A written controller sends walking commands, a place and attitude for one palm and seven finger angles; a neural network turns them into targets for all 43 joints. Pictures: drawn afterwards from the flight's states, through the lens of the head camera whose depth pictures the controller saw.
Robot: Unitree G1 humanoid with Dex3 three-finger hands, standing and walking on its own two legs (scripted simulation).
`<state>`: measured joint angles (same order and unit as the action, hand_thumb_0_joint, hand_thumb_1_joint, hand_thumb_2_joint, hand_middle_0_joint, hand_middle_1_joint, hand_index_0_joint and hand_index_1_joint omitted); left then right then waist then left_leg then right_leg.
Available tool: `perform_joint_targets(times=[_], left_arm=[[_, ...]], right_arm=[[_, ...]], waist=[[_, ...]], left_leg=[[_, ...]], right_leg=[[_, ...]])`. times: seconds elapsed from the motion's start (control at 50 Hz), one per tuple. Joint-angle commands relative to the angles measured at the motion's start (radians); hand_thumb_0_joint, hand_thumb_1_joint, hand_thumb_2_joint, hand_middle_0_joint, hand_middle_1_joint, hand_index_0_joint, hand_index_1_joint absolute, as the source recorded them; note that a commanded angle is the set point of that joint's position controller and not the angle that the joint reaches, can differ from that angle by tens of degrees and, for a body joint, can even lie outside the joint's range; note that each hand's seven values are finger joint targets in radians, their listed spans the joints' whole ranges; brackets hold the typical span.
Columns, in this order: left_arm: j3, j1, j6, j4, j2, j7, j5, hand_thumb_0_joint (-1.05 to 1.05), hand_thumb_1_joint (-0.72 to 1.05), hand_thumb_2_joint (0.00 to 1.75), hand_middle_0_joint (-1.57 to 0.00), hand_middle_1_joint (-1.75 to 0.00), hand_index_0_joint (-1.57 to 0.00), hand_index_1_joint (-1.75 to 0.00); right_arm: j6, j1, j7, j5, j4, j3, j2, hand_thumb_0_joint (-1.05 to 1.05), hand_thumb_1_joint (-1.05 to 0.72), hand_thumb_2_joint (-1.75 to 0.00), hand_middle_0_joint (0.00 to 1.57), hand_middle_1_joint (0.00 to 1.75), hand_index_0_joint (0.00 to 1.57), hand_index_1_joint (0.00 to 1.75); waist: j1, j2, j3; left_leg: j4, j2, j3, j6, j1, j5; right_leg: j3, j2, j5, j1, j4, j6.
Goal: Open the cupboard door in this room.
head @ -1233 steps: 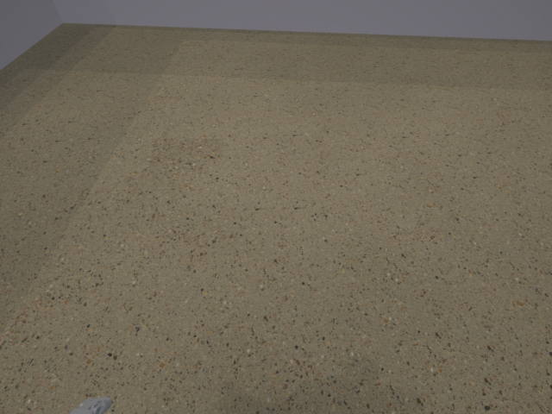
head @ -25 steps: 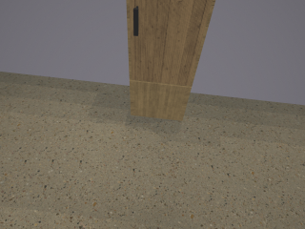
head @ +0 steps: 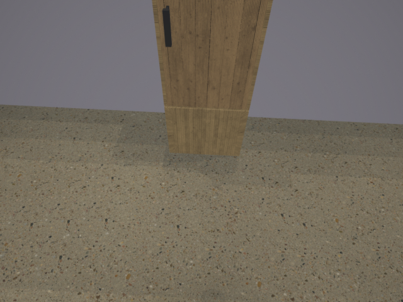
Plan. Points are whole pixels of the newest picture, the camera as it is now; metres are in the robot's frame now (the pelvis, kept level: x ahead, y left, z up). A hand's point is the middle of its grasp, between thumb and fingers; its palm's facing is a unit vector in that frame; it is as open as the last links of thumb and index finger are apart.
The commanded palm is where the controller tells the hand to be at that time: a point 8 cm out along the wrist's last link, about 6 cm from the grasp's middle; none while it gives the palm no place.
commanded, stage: look at it before walking up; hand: left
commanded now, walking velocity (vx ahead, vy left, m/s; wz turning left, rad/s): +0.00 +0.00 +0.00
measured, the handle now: (168, 26) +1.08 +0.20 +0.07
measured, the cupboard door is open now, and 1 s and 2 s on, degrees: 0 0 0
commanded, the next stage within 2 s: walk to a spot facing it in 0.58 s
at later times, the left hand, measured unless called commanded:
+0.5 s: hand out of the picture -0.03 +0.14 -0.18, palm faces +0.04 -0.99 -0.15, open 7.3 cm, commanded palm none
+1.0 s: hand out of the picture -0.02 +0.16 -0.19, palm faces +0.13 -0.98 -0.16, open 7.3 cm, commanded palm none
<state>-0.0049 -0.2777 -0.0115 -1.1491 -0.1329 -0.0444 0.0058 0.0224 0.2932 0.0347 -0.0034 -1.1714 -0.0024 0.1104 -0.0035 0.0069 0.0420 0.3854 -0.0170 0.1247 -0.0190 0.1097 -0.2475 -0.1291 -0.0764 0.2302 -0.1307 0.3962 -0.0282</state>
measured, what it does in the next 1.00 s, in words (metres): stands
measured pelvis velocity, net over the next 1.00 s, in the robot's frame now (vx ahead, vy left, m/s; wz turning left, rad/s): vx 0.03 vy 0.00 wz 0.05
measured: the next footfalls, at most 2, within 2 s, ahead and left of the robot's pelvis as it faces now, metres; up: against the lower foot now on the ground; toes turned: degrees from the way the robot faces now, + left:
right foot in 1.48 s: +0.35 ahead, -0.09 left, +0.00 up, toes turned -8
left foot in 1.98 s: +0.44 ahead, +0.15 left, +0.00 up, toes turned +11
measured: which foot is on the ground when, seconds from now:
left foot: down 0.00-1.00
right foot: down 0.00-1.00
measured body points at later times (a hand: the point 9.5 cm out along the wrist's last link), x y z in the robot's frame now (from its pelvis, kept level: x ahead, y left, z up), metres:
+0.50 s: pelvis +0.00 -0.01 +0.00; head +0.01 +0.00 +0.45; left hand -0.03 +0.20 -0.17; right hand -0.02 -0.22 -0.16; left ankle -0.02 +0.10 -0.74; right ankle -0.01 -0.13 -0.74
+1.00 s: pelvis +0.03 +0.00 -0.02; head +0.03 +0.01 +0.43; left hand -0.02 +0.21 -0.18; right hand +0.00 -0.22 -0.17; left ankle -0.01 +0.09 -0.74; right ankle -0.01 -0.13 -0.74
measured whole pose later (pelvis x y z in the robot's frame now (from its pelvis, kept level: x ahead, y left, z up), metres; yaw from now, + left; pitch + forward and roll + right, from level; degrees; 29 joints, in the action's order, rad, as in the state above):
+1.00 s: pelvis +0.03 +0.00 -0.02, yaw +3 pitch +0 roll -2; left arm 0.04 -0.37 -0.03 -1.13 -0.14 -0.02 0.02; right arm 0.00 0.37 0.01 -0.02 -1.13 0.03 0.12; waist -0.01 -0.01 0.00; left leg 0.68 -0.07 0.09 -0.02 0.25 -0.44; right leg -0.18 -0.06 0.36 -0.16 0.52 -0.02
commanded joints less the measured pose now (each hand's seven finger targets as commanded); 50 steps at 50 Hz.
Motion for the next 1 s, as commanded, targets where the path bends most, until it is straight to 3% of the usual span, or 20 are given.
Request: perform_joint_targets(times=[0.0,0.36,0.66,0.7,0.72,0.76,0.8,0.86,0.88,0.92,0.94,0.96,0.98], left_arm=[[0.013,-0.094,-0.006,0.015,-0.079,-0.002,0.000,0.00,0.90,0.90,-0.20,-0.30,-0.20,-0.30],[0.014,-0.099,-0.011,0.018,-0.078,-0.001,0.003,0.00,0.90,0.90,-0.20,-0.30,-0.20,-0.30],[0.019,-0.090,-0.020,0.022,-0.105,0.003,0.005,0.00,0.90,0.90,-0.20,-0.30,-0.20,-0.30],[0.013,-0.101,-0.019,0.011,-0.074,0.003,0.003,0.00,0.90,0.90,-0.20,-0.30,-0.20,-0.30],[0.017,-0.107,-0.014,0.010,-0.077,0.004,0.006,0.00,0.90,0.90,-0.20,-0.30,-0.20,-0.30],[0.030,-0.106,-0.005,0.018,-0.094,0.013,0.012,0.00,0.90,0.90,-0.20,-0.30,-0.20,-0.30],[0.040,-0.116,-0.001,0.029,-0.106,0.022,0.016,0.00,0.90,0.90,-0.20,-0.30,-0.20,-0.30],[0.057,-0.154,-0.007,0.034,-0.123,0.028,0.017,0.00,0.90,0.90,-0.20,-0.30,-0.20,-0.30],[0.063,-0.184,-0.013,0.029,-0.136,0.026,0.015,0.00,0.90,0.90,-0.20,-0.30,-0.20,-0.30],[0.075,-0.229,-0.023,0.020,-0.164,0.021,0.014,0.00,0.90,0.90,-0.20,-0.30,-0.20,-0.30],[0.078,-0.233,-0.030,0.019,-0.161,0.019,0.018,0.00,0.90,0.90,-0.20,-0.30,-0.20,-0.30],[0.079,-0.217,-0.035,0.022,-0.162,0.018,0.021,0.00,0.90,0.90,-0.20,-0.30,-0.20,-0.30],[0.079,-0.178,-0.036,0.029,-0.159,0.018,0.022,0.00,0.90,0.90,-0.20,-0.30,-0.20,-0.30]], right_arm=[[0.014,0.073,0.003,-0.003,0.022,0.019,0.094,0.00,-0.90,-0.90,0.20,0.30,0.20,0.30],[0.010,0.079,0.002,-0.001,0.022,0.025,0.084,0.00,-0.90,-0.90,0.20,0.30,0.20,0.30],[0.012,0.055,0.001,-0.001,0.039,0.034,0.117,0.00,-0.90,-0.90,0.20,0.30,0.20,0.30],[0.008,0.073,-0.001,-0.007,0.027,0.026,0.088,0.00,-0.90,-0.90,0.20,0.30,0.20,0.30],[0.001,0.090,-0.003,-0.010,0.026,0.028,0.086,0.00,-0.90,-0.90,0.20,0.30,0.20,0.30],[-0.008,0.084,-0.008,-0.015,0.036,0.035,0.090,0.00,-0.90,-0.90,0.20,0.30,0.20,0.30],[-0.012,0.079,-0.012,-0.018,0.055,0.042,0.095,0.00,-0.90,-0.90,0.20,0.30,0.20,0.30],[-0.005,0.081,-0.017,-0.019,0.084,0.043,0.077,0.00,-0.90,-0.90,0.20,0.30,0.20,0.30],[0.000,0.073,-0.020,-0.018,0.097,0.040,0.068,0.00,-0.90,-0.90,0.20,0.30,0.20,0.30],[0.004,0.028,-0.027,-0.019,0.128,0.041,0.071,0.00,-0.90,-0.90,0.20,0.30,0.20,0.30],[0.007,-0.004,-0.031,-0.017,0.144,0.043,0.076,0.00,-0.90,-0.90,0.20,0.30,0.20,0.30],[0.012,-0.006,-0.034,-0.015,0.150,0.043,0.073,0.00,-0.90,-0.90,0.20,0.30,0.20,0.30],[0.017,0.032,-0.036,-0.012,0.141,0.041,0.066,0.00,-0.90,-0.90,0.20,0.30,0.20,0.30]], waist=[[-0.007,-0.006,0.034],[0.002,0.000,0.053],[0.004,-0.009,0.040],[0.007,0.005,0.030],[0.006,0.008,0.029],[0.003,0.005,0.094],[-0.003,0.010,0.142],[-0.021,0.082,0.152],[-0.031,0.128,0.133],[-0.050,0.173,0.115],[-0.052,0.147,0.142],[-0.037,0.129,0.147],[-0.005,0.093,0.121]], left_leg=[[-0.080,-0.120,-0.109,0.000,0.044,0.242],[-0.085,-0.113,-0.101,0.000,0.044,0.151],[-0.078,-0.113,-0.104,-0.002,0.042,0.135],[-0.073,-0.102,-0.098,0.005,0.036,0.052],[-0.061,-0.094,-0.090,0.005,0.047,-0.044],[-0.060,-0.085,-0.093,0.000,0.114,-0.223],[-0.039,-0.083,-0.101,-0.011,0.174,-0.315],[0.095,-0.049,-0.062,-0.016,0.283,-0.282],[0.179,-0.031,-0.027,-0.011,0.322,-0.222],[0.328,-0.047,-0.009,-0.002,0.400,-0.224],[0.358,-0.067,-0.019,0.001,0.433,-0.238],[0.332,-0.083,-0.025,0.003,0.420,-0.244],[0.238,-0.088,-0.026,0.002,0.318,-0.220]], right_leg=[[0.071,-0.076,-0.175,-0.004,-0.047,0.024],[0.086,-0.071,-0.137,-0.035,-0.065,0.031],[0.090,-0.074,-0.135,-0.029,-0.080,0.039],[0.087,-0.071,-0.045,-0.034,-0.086,0.035],[0.083,-0.069,0.065,-0.041,-0.077,0.037],[0.091,-0.070,0.272,-0.107,-0.080,0.042],[0.104,-0.074,0.381,-0.150,-0.082,0.051],[0.170,-0.123,0.432,-0.089,-0.102,0.091],[0.226,-0.166,0.433,-0.036,-0.133,0.118],[0.330,-0.265,0.445,0.026,-0.205,0.174],[0.346,-0.293,0.378,0.026,-0.204,0.194],[0.316,-0.301,0.285,0.017,-0.174,0.198],[0.240,-0.278,0.209,-0.031,-0.108,0.178]])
